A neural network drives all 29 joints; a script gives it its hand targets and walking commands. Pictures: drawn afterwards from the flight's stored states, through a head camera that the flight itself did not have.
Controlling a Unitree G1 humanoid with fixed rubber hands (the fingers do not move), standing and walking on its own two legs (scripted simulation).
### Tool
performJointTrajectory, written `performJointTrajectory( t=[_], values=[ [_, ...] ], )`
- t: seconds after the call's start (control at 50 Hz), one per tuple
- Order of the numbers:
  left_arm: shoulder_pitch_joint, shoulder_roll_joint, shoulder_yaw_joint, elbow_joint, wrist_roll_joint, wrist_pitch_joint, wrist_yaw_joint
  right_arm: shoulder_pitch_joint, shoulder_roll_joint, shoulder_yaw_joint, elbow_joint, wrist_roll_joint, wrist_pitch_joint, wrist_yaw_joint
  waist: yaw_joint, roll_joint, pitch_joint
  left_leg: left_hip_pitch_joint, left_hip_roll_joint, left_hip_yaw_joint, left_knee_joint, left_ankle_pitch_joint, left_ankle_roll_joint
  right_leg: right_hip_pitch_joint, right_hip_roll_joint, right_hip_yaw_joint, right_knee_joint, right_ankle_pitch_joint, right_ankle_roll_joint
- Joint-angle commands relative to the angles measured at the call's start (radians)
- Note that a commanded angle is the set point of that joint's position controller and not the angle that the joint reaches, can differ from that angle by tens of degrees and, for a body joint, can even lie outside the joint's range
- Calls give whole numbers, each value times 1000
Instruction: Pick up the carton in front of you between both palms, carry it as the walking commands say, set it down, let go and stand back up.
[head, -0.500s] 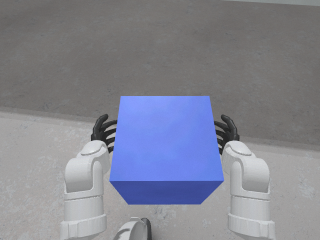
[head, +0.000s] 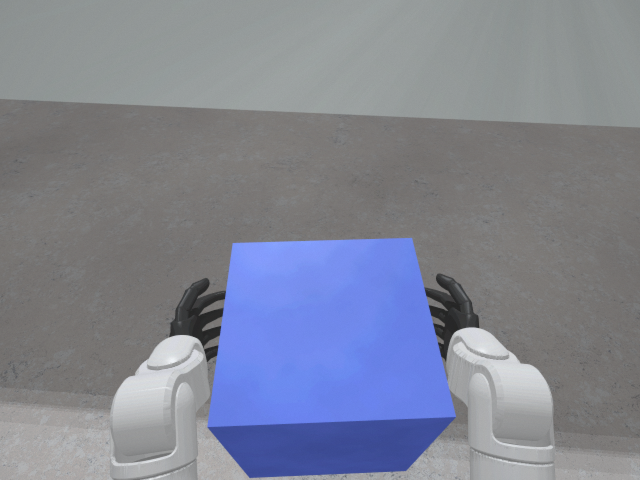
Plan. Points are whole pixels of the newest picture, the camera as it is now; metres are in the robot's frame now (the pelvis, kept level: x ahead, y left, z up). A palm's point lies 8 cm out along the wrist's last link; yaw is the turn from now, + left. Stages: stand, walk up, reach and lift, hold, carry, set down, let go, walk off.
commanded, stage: carry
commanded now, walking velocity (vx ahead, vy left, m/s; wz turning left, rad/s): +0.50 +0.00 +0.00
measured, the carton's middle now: (325, 365) +0.28 +0.00 +0.04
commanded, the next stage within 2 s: none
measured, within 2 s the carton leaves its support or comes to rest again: neither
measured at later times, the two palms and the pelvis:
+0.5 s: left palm (224, 196) +0.56 +0.16 +0.10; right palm (402, 192) +0.56 -0.14 +0.10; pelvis +0.33 +0.01 -0.01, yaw +0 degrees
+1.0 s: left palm (254, 106) +0.89 +0.14 +0.10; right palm (384, 107) +0.90 -0.16 +0.10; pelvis +0.66 -0.01 -0.01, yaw +1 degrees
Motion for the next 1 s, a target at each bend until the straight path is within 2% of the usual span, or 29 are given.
performJointTrajectory(
  t=[0.0,0.02,0.04,0.06,0.08,0.1,0.12,0.14,0.18,0.26,0.32,0.4,0.44,0.46,0.48,0.5,0.52,0.54,0.56,0.58,0.6,0.62,0.64,0.7,0.78,0.9,0.94,0.96,0.98],
  values=[
    [-334,-844,-699,-28,-307,25,-163,-318,806,663,-57,269,28,175,25,41,-210,-256,101,78,365,590,17,512,-40,60,-30,-112,-28],
    [-338,-839,-693,-19,-302,24,-169,-327,815,673,-83,266,37,175,34,-219,-293,-533,4,51,692,316,-28,725,-331,541,-137,-270,-156],
    [-302,-873,-698,-14,-309,20,-176,-338,828,686,-104,280,40,183,28,-317,-259,-715,-60,-27,867,-42,-20,744,-400,750,-240,-162,-237],
    [-318,-905,-709,-50,-319,16,-185,-360,866,708,-114,299,32,189,25,-230,-239,-761,6,-99,968,-47,11,699,-388,653,-215,-43,-239],
    [-336,-937,-719,-65,-330,9,-191,-372,897,716,-123,308,22,195,25,-134,-234,-751,45,-115,972,-4,25,635,-364,564,-203,36,-219],
    [-357,-960,-731,-90,-338,-1,-196,-370,928,726,-127,314,10,198,21,-62,-216,-718,84,-127,915,62,28,556,-340,470,-221,42,-183],
    [-372,-971,-742,-111,-346,-9,-198,-356,948,734,-132,315,-1,199,14,-56,-210,-679,107,-133,834,107,24,497,-315,390,-250,-16,-147],
    [-365,-976,-751,-121,-352,-17,-200,-340,957,741,-136,311,-10,197,12,-84,-207,-647,98,-107,769,138,18,465,-288,325,-271,-60,-123],
    [-315,-955,-752,-122,-349,-25,-205,-290,951,744,-129,293,-24,190,14,-120,-184,-637,89,-65,653,174,-1,447,-260,248,-307,-100,-121],
    [-240,-881,-747,-130,-333,-28,-204,-222,894,746,-143,273,-30,178,16,-134,-110,-678,75,3,401,285,-26,497,-225,149,-322,44,-126],
    [-222,-830,-737,-161,-324,-20,-197,-222,853,752,-183,281,-19,172,20,-145,-64,-663,53,44,288,351,-14,522,-209,101,-302,162,-114],
    [-228,-771,-722,-199,-316,5,-179,-240,790,746,-229,297,8,165,23,-166,3,-630,36,79,200,396,13,550,-212,75,-276,230,-101],
    [-240,-737,-717,-207,-315,21,-170,-243,755,729,-229,297,24,160,19,-169,-13,-520,8,117,172,358,36,554,-206,41,-178,392,-83],
    [-257,-715,-716,-210,-316,29,-164,-245,736,715,-218,295,31,157,6,-153,-53,-382,-35,163,136,336,42,523,-181,-8,-48,478,-63],
    [-267,-693,-715,-212,-316,38,-159,-234,714,696,-199,291,37,153,-9,-109,-124,-169,-61,176,130,282,47,430,-137,-49,137,468,-38],
    [-284,-675,-714,-212,-321,46,-153,-234,692,680,-196,284,42,150,-28,-3,-202,53,107,-75,73,139,83,227,-97,-33,368,238,-2],
    [-302,-670,-723,-233,-324,56,-150,-247,687,676,-171,291,42,151,-31,284,-290,259,372,-549,-52,24,230,-71,32,12,704,-149,41],
    [-321,-689,-735,-221,-335,59,-153,-230,722,679,-164,300,44,154,-23,272,-246,214,386,-628,-125,214,238,-177,37,137,839,-384,20],
    [-318,-738,-740,-199,-338,57,-159,-252,754,686,-182,308,43,160,-20,195,-235,163,365,-506,-93,332,225,-195,-24,185,897,-358,-5],
    [-317,-783,-740,-184,-337,51,-167,-271,799,698,-183,314,39,167,-17,71,-238,100,347,-412,-73,387,194,-183,-67,201,868,-305,-17],
    [-316,-824,-742,-168,-335,43,-174,-296,838,712,-187,321,34,175,-12,13,-213,18,324,-322,-89,384,156,-155,-97,206,792,-247,-21],
    [-312,-854,-746,-159,-330,36,-178,-311,864,721,-192,327,28,182,-5,36,-204,-45,297,-254,-122,312,123,-116,-109,195,719,-199,-18],
    [-302,-873,-748,-153,-323,30,-179,-311,878,728,-193,330,24,188,-4,65,-197,-72,279,-211,-148,273,113,-99,-100,171,671,-165,-14],
    [-276,-894,-751,-156,-301,16,-173,-287,880,734,-198,338,17,203,-7,110,-149,-84,255,-125,-210,229,121,-125,-96,125,504,-97,11],
    [-287,-865,-753,-199,-302,22,-160,-285,834,729,-231,341,23,203,-12,113,-85,-35,219,-45,-218,331,127,-169,-85,67,272,0,32],
    [-281,-774,-734,-203,-315,61,-154,-247,748,691,-204,304,55,178,-14,144,3,15,216,19,-166,503,104,-100,-49,13,63,66,0],
    [-280,-757,-723,-195,-319,68,-157,-257,743,689,-204,298,63,172,-7,148,-15,25,212,52,-73,624,83,7,-27,-19,29,38,-18],
    [-267,-755,-715,-184,-320,69,-158,-264,742,692,-205,297,67,169,8,125,-55,-5,184,101,53,702,60,147,18,-66,-12,9,-20],
    [-255,-753,-704,-169,-319,70,-161,-260,741,697,-203,295,70,167,19,69,-122,-93,139,129,243,708,33,354,41,-70,-11,-59,-22]
  ],
)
